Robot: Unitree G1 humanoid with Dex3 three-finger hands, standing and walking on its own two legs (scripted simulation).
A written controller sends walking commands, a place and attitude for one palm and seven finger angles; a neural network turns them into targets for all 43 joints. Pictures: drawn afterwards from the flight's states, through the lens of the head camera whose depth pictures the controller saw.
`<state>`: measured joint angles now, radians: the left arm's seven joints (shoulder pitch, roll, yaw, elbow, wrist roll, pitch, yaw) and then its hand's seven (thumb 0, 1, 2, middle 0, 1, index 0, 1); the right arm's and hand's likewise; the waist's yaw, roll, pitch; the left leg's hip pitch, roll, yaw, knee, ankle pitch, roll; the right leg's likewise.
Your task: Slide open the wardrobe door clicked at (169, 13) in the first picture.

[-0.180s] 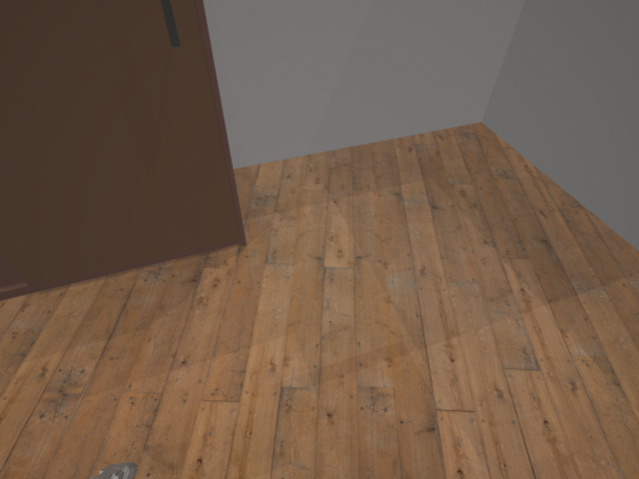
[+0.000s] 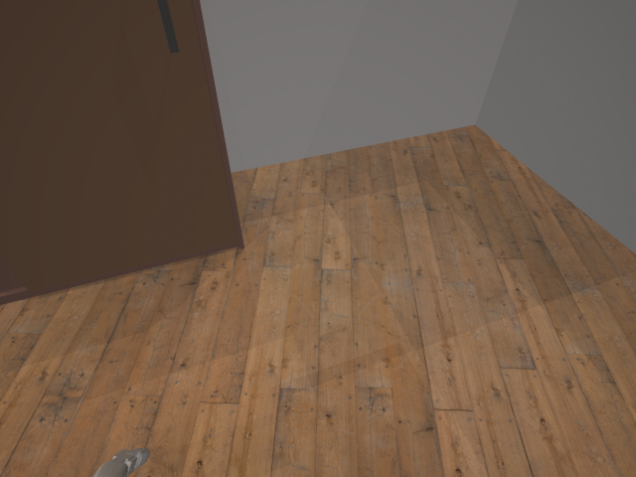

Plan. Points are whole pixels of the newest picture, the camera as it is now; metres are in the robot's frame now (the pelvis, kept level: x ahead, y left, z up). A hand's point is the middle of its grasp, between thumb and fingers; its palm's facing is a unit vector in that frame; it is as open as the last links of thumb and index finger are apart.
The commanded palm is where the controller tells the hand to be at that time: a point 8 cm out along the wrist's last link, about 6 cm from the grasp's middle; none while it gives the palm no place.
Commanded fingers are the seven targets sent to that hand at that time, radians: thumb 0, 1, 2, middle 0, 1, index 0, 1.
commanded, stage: stand and wait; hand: right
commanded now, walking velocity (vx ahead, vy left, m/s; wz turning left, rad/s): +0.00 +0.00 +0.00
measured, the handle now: out of the picture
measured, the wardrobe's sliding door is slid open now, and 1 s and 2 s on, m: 0.00 0.00 0.00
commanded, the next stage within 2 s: look at it before walking up in 0.64 s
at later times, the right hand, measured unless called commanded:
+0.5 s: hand out of the picture +0.06 -0.24 -0.15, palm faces -0.02 +0.94 -0.33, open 7.4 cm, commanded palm none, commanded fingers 0.00 -0.90 -0.90 0.20 0.30 0.20 0.30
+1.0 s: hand out of the picture +0.07 -0.23 -0.15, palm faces -0.03 +0.95 -0.32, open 7.4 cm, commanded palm none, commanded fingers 0.00 -0.90 -0.90 0.20 0.30 0.20 0.30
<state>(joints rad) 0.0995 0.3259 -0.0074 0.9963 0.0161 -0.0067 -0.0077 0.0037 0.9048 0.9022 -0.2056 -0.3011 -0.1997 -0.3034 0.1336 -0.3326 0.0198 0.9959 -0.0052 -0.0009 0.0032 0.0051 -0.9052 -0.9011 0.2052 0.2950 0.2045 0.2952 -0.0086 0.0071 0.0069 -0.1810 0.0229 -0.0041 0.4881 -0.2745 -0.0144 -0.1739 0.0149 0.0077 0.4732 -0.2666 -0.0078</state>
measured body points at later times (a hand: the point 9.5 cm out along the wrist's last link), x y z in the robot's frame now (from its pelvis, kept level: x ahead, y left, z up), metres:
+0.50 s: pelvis -0.01 +0.01 +0.00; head -0.01 +0.01 +0.45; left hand +0.06 +0.31 -0.13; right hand +0.06 -0.29 -0.13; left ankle -0.01 +0.13 -0.74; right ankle -0.01 -0.12 -0.74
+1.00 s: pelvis -0.01 +0.01 +0.01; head +0.00 +0.01 +0.46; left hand +0.07 +0.30 -0.13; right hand +0.07 -0.28 -0.13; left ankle -0.01 +0.13 -0.74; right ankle -0.01 -0.12 -0.74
